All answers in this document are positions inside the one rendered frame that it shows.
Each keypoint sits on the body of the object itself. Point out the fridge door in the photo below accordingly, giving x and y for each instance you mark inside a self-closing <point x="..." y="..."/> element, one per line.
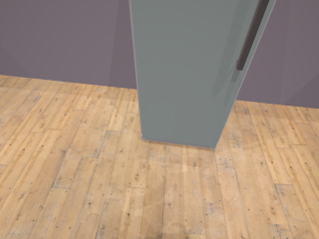
<point x="186" y="57"/>

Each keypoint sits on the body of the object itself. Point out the handle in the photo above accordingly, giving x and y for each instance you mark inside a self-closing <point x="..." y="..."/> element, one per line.
<point x="256" y="21"/>

